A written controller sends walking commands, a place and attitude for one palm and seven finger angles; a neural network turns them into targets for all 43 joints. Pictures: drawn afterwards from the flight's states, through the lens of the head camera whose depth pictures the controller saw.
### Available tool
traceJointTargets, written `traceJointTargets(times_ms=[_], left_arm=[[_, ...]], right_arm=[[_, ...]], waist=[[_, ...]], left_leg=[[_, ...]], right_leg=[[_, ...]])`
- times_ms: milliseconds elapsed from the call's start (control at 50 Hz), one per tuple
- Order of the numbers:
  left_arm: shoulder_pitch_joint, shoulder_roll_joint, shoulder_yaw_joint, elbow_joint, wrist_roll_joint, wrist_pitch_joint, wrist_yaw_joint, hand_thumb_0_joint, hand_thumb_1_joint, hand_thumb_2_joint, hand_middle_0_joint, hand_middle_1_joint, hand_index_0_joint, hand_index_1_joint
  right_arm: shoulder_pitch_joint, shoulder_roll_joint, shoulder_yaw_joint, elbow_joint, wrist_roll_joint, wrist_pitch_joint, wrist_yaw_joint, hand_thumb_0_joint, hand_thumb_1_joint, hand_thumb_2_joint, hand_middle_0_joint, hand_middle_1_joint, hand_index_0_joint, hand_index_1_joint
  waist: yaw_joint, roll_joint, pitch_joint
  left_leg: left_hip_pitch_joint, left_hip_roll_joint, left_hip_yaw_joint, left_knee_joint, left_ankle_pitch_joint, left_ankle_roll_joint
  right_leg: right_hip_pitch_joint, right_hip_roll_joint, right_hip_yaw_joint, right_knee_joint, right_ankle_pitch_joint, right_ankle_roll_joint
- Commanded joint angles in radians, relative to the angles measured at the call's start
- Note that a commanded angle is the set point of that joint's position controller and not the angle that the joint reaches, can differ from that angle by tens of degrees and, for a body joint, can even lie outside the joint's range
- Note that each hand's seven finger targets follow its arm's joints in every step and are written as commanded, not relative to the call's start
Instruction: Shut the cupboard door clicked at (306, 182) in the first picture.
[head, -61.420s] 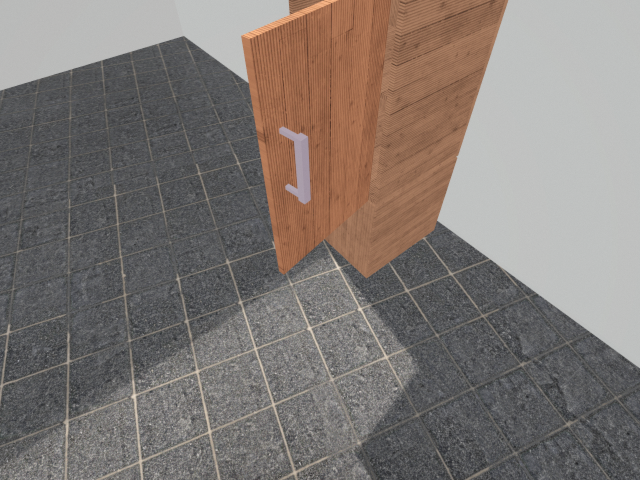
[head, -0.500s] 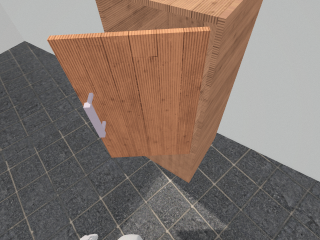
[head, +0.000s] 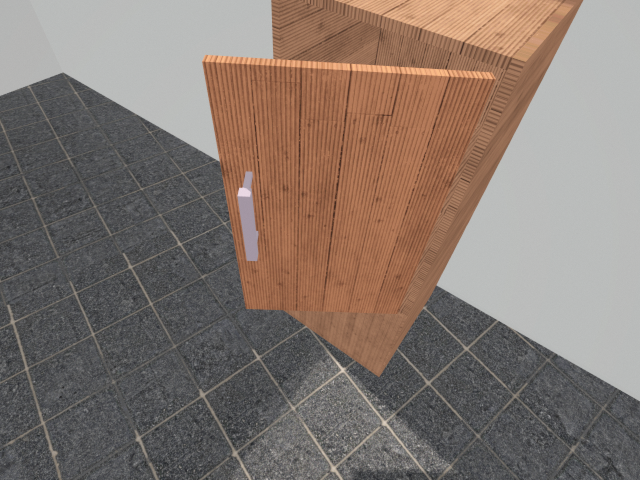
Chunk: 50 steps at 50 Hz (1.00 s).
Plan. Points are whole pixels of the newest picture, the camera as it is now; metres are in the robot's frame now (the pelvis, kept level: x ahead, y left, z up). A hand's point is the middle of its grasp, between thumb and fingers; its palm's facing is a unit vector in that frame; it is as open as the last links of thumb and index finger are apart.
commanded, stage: come to a stop and stand still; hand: left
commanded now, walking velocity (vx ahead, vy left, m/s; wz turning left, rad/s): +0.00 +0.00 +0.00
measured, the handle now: (250, 218) +0.49 +0.17 +0.00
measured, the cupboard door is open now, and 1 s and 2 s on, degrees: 36 36 36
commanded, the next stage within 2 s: look again from close up in 0.38 s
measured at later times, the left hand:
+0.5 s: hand out of the picture -0.01 +0.18 -0.17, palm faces -0.02 -0.99 -0.17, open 7.3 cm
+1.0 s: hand out of the picture +0.04 +0.26 -0.15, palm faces -0.01 -0.95 -0.32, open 7.4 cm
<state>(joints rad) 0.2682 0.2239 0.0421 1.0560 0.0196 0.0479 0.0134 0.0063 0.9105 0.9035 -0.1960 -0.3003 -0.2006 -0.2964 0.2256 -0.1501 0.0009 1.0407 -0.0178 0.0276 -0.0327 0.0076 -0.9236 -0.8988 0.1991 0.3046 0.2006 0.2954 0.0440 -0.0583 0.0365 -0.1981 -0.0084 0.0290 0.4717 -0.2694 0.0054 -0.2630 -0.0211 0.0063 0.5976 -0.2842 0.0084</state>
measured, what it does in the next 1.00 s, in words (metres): stands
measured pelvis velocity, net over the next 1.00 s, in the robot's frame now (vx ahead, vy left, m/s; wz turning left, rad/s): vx -0.04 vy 0.02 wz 0.00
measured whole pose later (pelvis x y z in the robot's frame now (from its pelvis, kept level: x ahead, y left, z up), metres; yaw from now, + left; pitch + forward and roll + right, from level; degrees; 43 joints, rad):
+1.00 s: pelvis -0.04 +0.02 +0.00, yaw +0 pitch -3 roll +0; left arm 0.20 0.32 0.00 0.97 0.02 -0.01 0.01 0.01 0.91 0.90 -0.20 -0.30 -0.20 -0.30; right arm 0.12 -0.32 -0.02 0.98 -0.02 -0.02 0.00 0.01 -0.91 -0.90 0.20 0.30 0.20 0.30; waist 0.00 0.00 0.00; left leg -0.21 -0.01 0.04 0.48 -0.21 0.03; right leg -0.21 -0.02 0.02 0.47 -0.21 0.03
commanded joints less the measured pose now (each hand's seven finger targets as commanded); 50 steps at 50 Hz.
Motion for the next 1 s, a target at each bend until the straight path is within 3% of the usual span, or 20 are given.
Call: traceJointTargets(times_ms=[0,20,40,60,80,120,160,220,340,440,460,480,500,540,560,600,700,760,840,980], left_arm=[[0.043,0.077,-0.007,-0.002,-0.005,-0.054,0.017,0.0,0.9,0.9,-0.2,-0.3,-0.2,-0.3],[0.017,0.088,-0.011,-0.006,-0.007,-0.054,0.016,0.0,0.9,0.9,-0.2,-0.3,-0.2,-0.3],[0.014,0.07,-0.012,0.004,-0.007,-0.057,0.017,0.0,0.9,0.9,-0.2,-0.3,-0.2,-0.3],[0.019,0.056,-0.012,0.01,-0.008,-0.06,0.02,0.0,0.9,0.9,-0.2,-0.3,-0.2,-0.3],[0.021,0.044,-0.018,0.016,-0.009,-0.061,0.021,0.0,0.9,0.9,-0.2,-0.3,-0.2,-0.3],[0.012,0.037,-0.021,0.021,-0.011,-0.056,0.022,0.0,0.9,0.9,-0.2,-0.3,-0.2,-0.3],[0.01,0.028,-0.02,0.027,-0.007,-0.048,0.022,0.0,0.9,0.9,-0.2,-0.3,-0.2,-0.3],[0.027,0.024,-0.021,0.038,-0.007,-0.043,0.021,0.0,0.9,0.9,-0.2,-0.3,-0.2,-0.3],[0.044,0.017,-0.021,0.047,-0.007,-0.044,0.02,0.0,0.9,0.9,-0.2,-0.3,-0.2,-0.3],[0.047,0.014,-0.021,0.048,-0.009,-0.049,0.02,0.0,0.9,0.9,-0.2,-0.3,-0.2,-0.3],[-0.002,0.223,-0.031,-0.053,0.001,-0.082,0.022,0.0,0.9,0.9,-0.2,-0.3,-0.2,-0.3],[0.033,0.169,-0.007,-0.057,-0.005,-0.085,0.026,0.0,0.9,0.9,-0.2,-0.3,-0.2,-0.3],[0.029,0.145,-0.004,-0.044,-0.002,-0.091,0.029,0.0,0.9,0.9,-0.2,-0.3,-0.2,-0.3],[0.045,0.116,-0.013,-0.055,-0.006,-0.088,0.028,0.0,0.9,0.9,-0.2,-0.3,-0.2,-0.3],[0.044,0.107,-0.016,-0.061,-0.005,-0.085,0.029,0.0,0.9,0.9,-0.2,-0.3,-0.2,-0.3],[0.019,0.127,-0.008,-0.077,-0.001,-0.084,0.03,0.0,0.9,0.9,-0.2,-0.3,-0.2,-0.3],[-0.006,0.184,0.001,-0.113,-0.002,-0.089,0.029,0.0,0.9,0.9,-0.2,-0.3,-0.2,-0.3],[-0.026,0.202,0.0,-0.126,-0.001,-0.085,0.025,0.0,0.9,0.9,-0.2,-0.3,-0.2,-0.3],[-0.069,0.243,0.0,-0.138,0.001,-0.08,0.016,0.0,0.9,0.9,-0.2,-0.3,-0.2,-0.3],[-0.099,0.266,-0.005,-0.142,0.004,-0.077,0.005,0.0,0.9,0.9,-0.2,-0.3,-0.2,-0.3]], right_arm=[[0.036,-0.117,-0.034,-0.035,0.021,-0.034,-0.004,0.0,-0.9,-0.9,0.2,0.3,0.2,0.3],[0.054,-0.111,-0.033,-0.022,0.022,-0.034,0.001,0.0,-0.9,-0.9,0.2,0.3,0.2,0.3],[0.067,-0.108,-0.031,-0.011,0.016,-0.038,0.001,0.0,-0.9,-0.9,0.2,0.3,0.2,0.3],[0.067,-0.115,-0.033,0.004,0.016,-0.037,-0.002,0.0,-0.9,-0.9,0.2,0.3,0.2,0.3],[0.064,-0.126,-0.033,0.011,0.016,-0.04,-0.002,0.0,-0.9,-0.9,0.2,0.3,0.2,0.3],[0.066,-0.126,-0.028,0.025,0.016,-0.042,-0.002,0.0,-0.9,-0.9,0.2,0.3,0.2,0.3],[0.062,-0.119,-0.023,0.041,0.013,-0.04,0.0,0.0,-0.9,-0.9,0.2,0.3,0.2,0.3],[0.062,-0.112,-0.019,0.054,0.01,-0.038,0.0,0.0,-0.9,-0.9,0.2,0.3,0.2,0.3],[0.096,-0.099,-0.018,0.069,0.008,-0.038,-0.002,0.0,-0.9,-0.9,0.2,0.3,0.2,0.3],[0.119,-0.09,-0.02,0.075,0.009,-0.042,-0.003,0.0,-0.9,-0.9,0.2,0.3,0.2,0.3],[0.029,-0.234,-0.038,-0.053,-0.003,-0.063,0.011,0.0,-0.9,-0.9,0.2,0.3,0.2,0.3],[0.006,-0.225,-0.062,-0.064,-0.003,-0.09,0.003,0.0,-0.9,-0.9,0.2,0.3,0.2,0.3],[0.017,-0.202,-0.065,-0.058,-0.002,-0.094,-0.004,0.0,-0.9,-0.9,0.2,0.3,0.2,0.3],[0.054,-0.177,-0.063,-0.063,0.003,-0.084,-0.006,0.0,-0.9,-0.9,0.2,0.3,0.2,0.3],[0.059,-0.171,-0.055,-0.069,-0.001,-0.076,-0.003,0.0,-0.9,-0.9,0.2,0.3,0.2,0.3],[0.056,-0.193,-0.066,-0.081,0.002,-0.069,0.0,0.0,-0.9,-0.9,0.2,0.3,0.2,0.3],[0.004,-0.256,-0.071,-0.098,0.002,-0.073,0.005,0.0,-0.9,-0.9,0.2,0.3,0.2,0.3],[-0.04,-0.273,-0.067,-0.105,0.001,-0.071,0.01,0.0,-0.9,-0.9,0.2,0.3,0.2,0.3],[-0.095,-0.312,-0.066,-0.118,0.0,-0.066,0.018,0.0,-0.9,-0.9,0.2,0.3,0.2,0.3],[-0.127,-0.34,-0.06,-0.117,0.0,-0.065,0.028,0.0,-0.9,-0.9,0.2,0.3,0.2,0.3]], waist=[[-0.045,0.024,-0.048],[-0.058,0.058,-0.041],[-0.06,0.023,-0.075],[-0.056,-0.058,-0.092],[-0.053,-0.073,-0.096],[-0.053,-0.042,-0.06],[-0.046,-0.005,0.02],[-0.039,0.047,0.072],[-0.035,0.091,0.068],[-0.037,0.062,0.038],[-0.059,0.142,0.075],[-0.029,0.203,-0.092],[-0.047,0.203,-0.161],[-0.051,0.121,-0.17],[-0.052,0.041,-0.126],[-0.061,-0.026,-0.04],[-0.054,0.019,-0.015],[-0.047,0.033,-0.006],[-0.048,0.054,0.021],[-0.047,0.073,-0.017]], left_leg=[[0.012,0.085,-0.061,-0.057,0.182,0.014],[0.045,0.076,-0.065,-0.085,0.125,0.006],[0.075,0.087,-0.07,-0.092,0.238,0.006],[0.091,0.104,-0.065,-0.084,0.235,0.007],[0.098,0.104,-0.061,-0.087,0.22,0.006],[0.09,0.108,-0.069,-0.127,0.175,0.006],[0.043,0.109,-0.08,-0.166,0.093,0.01],[0.003,0.104,-0.086,-0.201,0.012,0.01],[-0.023,0.103,-0.091,-0.221,-0.031,0.01],[-0.003,0.102,-0.089,-0.207,0.015,0.01],[-0.038,0.064,-0.093,-0.169,0.178,0.016],[0.004,0.115,-0.113,-0.086,0.175,0.032],[0.023,0.116,-0.117,-0.06,0.214,0.035],[0.026,0.106,-0.111,-0.027,0.188,0.039],[-0.016,0.098,-0.106,-0.011,0.156,0.042],[-0.057,0.081,-0.095,-0.007,0.122,0.04],[-0.031,0.097,-0.101,-0.027,0.214,0.047],[-0.032,0.105,-0.1,-0.052,0.188,0.048],[-0.039,0.102,-0.113,-0.097,0.063,0.042],[-0.03,0.107,-0.13,-0.149,-0.029,0.038]], right_leg=[[0.1,-0.119,0.163,-0.248,0.31,-0.049],[0.063,-0.134,0.153,-0.256,0.242,-0.057],[0.086,-0.101,0.131,-0.218,0.331,-0.054],[0.101,-0.081,0.114,-0.219,0.319,-0.048],[0.1,-0.086,0.109,-0.231,0.301,-0.044],[0.082,-0.077,0.106,-0.25,0.208,-0.036],[0.055,-0.062,0.102,-0.275,0.091,-0.032],[0.043,-0.057,0.105,-0.282,0.06,-0.031],[0.068,-0.054,0.097,-0.28,0.071,-0.032],[0.078,-0.059,0.091,-0.277,0.093,-0.03],[0.06,-0.043,0.045,-0.189,0.109,-0.05],[0.076,-0.075,0.066,-0.149,0.085,-0.046],[0.097,-0.078,0.065,-0.148,0.141,-0.052],[0.083,-0.077,0.068,-0.148,0.151,-0.051],[0.073,-0.077,0.084,-0.162,0.142,-0.053],[0.024,-0.084,0.109,-0.176,0.119,-0.059],[0.016,-0.075,0.101,-0.143,0.231,-0.056],[0.023,-0.073,0.098,-0.162,0.193,-0.049],[-0.008,-0.075,0.11,-0.21,0.061,-0.043],[0.019,-0.077,0.1,-0.244,0.016,-0.035]])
